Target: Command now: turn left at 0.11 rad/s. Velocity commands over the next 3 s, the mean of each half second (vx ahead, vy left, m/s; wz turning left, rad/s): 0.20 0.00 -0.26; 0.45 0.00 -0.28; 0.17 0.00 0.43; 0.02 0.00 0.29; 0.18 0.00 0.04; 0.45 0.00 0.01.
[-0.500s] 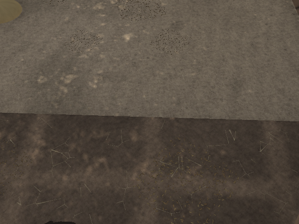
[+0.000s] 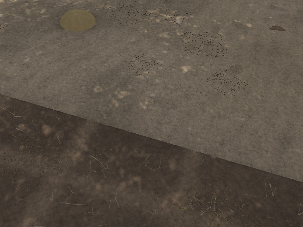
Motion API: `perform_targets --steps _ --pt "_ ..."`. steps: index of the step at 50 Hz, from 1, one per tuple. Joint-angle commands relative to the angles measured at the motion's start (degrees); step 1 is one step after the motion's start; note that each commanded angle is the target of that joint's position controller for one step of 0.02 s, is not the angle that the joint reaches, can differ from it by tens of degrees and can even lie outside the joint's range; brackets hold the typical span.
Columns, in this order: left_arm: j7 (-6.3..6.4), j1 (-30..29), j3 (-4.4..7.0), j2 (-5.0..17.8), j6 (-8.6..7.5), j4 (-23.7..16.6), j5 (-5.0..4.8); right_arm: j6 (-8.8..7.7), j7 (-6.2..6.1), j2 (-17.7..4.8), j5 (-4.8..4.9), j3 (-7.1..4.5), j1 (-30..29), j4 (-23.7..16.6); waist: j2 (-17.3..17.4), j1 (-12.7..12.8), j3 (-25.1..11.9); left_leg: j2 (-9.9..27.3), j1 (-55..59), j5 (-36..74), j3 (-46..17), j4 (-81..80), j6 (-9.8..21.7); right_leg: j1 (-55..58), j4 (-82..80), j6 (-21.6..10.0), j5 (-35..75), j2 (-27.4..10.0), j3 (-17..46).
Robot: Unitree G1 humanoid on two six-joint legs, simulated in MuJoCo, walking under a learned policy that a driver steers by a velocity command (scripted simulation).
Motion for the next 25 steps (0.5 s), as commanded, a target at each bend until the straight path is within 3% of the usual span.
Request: perform_targets --steps 1,4,5,7,8,9,10,12,13,14,15,16,17,19,20,22,24,25 --pt "0.6 0.2 0.21 2.21 -0.63 -1.28 -0.34 -1.56 -0.74 -7.09 0.4 -1.33 -0.58 -1.24 9.41 -1.06 -0.26 12.31 2.32 27.48 -7.65 -4.51 6.49 2.81 -4.14 0.56 -1.89 0.09 0.17" --pt "1.35 1.28 -0.37 1.78 -0.88 0.11 -1.0 -1.29 -1.29 -7.68 0.35 -1.54 -0.28 0.69 8.89 -0.97 -0.96 12.97 3.87 27.49 -8.18 -1.87 5.8 8.54 -16.53 0.21 3.14 0.46 -0.26" --pt "1.51 1.8 -0.31 2.6 -1.27 0.44 -0.89 -1.2 -1.48 -8.94 0.63 -2.12 -1.0 0.77 7.85 -0.27 -1.11 12.45 2.74 24.84 -7.97 -0.95 4.24 12.01 -21.25 -0.1 11.04 -0.14 0.41" --pt "1.48 2.03 0.42 7.11 -2.18 0.36 -0.02 -1.28 -1.52 -9.34 0.34 -2.89 1.04 0.34 3.29 -2.81 -3.15 8.38 0.35 9.53 -6.05 0.8 1.86 15.69 -18.16 -1.61 22.71 -4.78 6.58" --pt "0.91 0.02 0.96 7.51 -1.98 1.07 -1.05 -1.0 -1.42 -7.35 0.67 -2.71 1.65 0.59 -2.28 -4.18 -1.05 4.16 -1.25 -3.21 -2.68 -0.56 1.74 11.97 -15.95 -4.02 15.49 -3.49 7.63" --pt "0.27 0.56 0.9 5.42 -1.84 0.6 -0.84 -0.54 -1.54 -8.53 0.26 -3.03 -0.12 0.77 -0.54 -2.28 1.47 3.13 -1.66 -14.2 -1.84 1.14 1.95 7.05 -17.01 -5.83 0.42 -2.71 9.32" --pt "-0.11 0.5 0.96 4.88 -1.7 0.16 -0.36 -0.27 -1.36 -8.85 0.02 -3.41 -1.14 0.11 -0.03 -2.3 4.76 4.04 -2.95 -21.8 -3.48 1.19 2.72 1.62 -18.38 -7.09 -13.66 -2.43 11.51" --pt "-0.39 -2.49 1.36 5.24 -1.93 -2.06 -0.26 -0.72 -0.83 -9.97 0.33 -3.94 2.14 -0.25 0.48 -4.77 8.87 8.38 1.11 -29.65 -10.1 -1.7 5.41 -10.76 -15.97 -7.99 -22.36 -1.46 13.37" --pt "-0.64 -6.47 1.25 3.92 -2.29 -4.01 -0.28 -1.34 -0.91 -11.08 0.34 -4.41 6.38 0.72 3.37 -7.15 8.76 13.34 8.41 -31.65 -16.5 -6.96 7.79 -18.13 -10.29 -6.8 -17.34 0.8 9.34" --pt "-1.08 -9.54 0.98 1.83 -2.61 -5.87 -0.07 -1.9 -1.25 -14.01 -0.24 -5.66 8.87 2.24 10.11 -7.77 8.24 22.02 12.34 -32.78 -25.34 -14.35 11.47 -21.33 0.81 -5.18 -7.08 3.18 1.16" --pt "-1.25 -12.02 1.57 4.1 -2.89 -7.07 1.02 -2.5 -1.53 -13.4 -0.98 -5.81 8.79 2.24 6.87 -7.93 8.35 26.15 10.38 -28.37 -28.03 -16.54 13.65 -22.5 9.62 -4.75 -6.97 -0.53 2.46" --pt "-1.57 -9.87 1.84 3.97 -3.16 -6.81 0.73 -3.09 -1.54 -12.43 -1.05 -5.49 6.69 1.53 4.15 -5.58 6.9 25.81 9.57 -25.59 -25.53 -16.95 13.63 -21.56 12.84 -4.85 -6.49 -1.94 3.84" --pt "-2.03 -8.06 1.68 3.32 -3.4 -6.83 0.31 -3.72 -1.31 -11.89 -0.99 -5.36 4.27 1.11 5.41 -3.66 6.69 25.49 8.07 -22.12 -22.16 -16.88 12.78 -19.98 12.07 -4.87 -5.24 -3.7 4.32" --pt "-3.03 -6.88 1.61 3.09 -3.38 -6.37 -0.01 -4.62 -0.82 -10.62 -0.38 -5.14 0.41 0.6 7.25 -1.8 6.0 19.97 3.46 -12.72 -9.81 -16.3 7.94 -11.14 5.7 -4.84 -1.66 -3.88 2.07" --pt "-3.61 -6.47 1.54 2.77 -3.16 -6.33 -0.12 -4.76 -0.49 -10.96 -0.29 -5.24 -0.52 0.45 8.38 -1.31 4.86 17.46 0.52 -9.27 -4.73 -15.49 6.25 -5.17 2.5 -4.91 -0.67 -2.66 -0.01" --pt "-4.53 -6.22 1.66 3.08 -2.76 -6.86 -0.15 -4.78 0.28 -12.45 -0.41 -5.76 0.06 0.83 10.02 -1.31 3.39 16.18 -2.15 -7.21 0.63 -12.82 5.02 2.59 -2.73 -5.03 1.79 -0.5 -3.66" --pt "-4.52 -2.42 2.0 3.61 -2.8 -5.99 0.43 -4.34 0.66 -13.63 -0.11 -6.16 0.48 1.01 7.67 0.66 2.03 15.79 -6.03 -7.4 4.21 -5.24 3.88 11.39 -7.8 -5.58 3.51 2.6 -7.23" --pt "-4.08 2.57 2.71 4.94 -3.09 -4.42 0.99 -4.21 0.81 -13.1 -0.29 -5.88 1.39 1.05 4.66 2.59 0.24 14.65 -9.48 -2.76 7.03 4.14 2.98 18.3 -9.17 -6.49 0.94 4.55 -6.88"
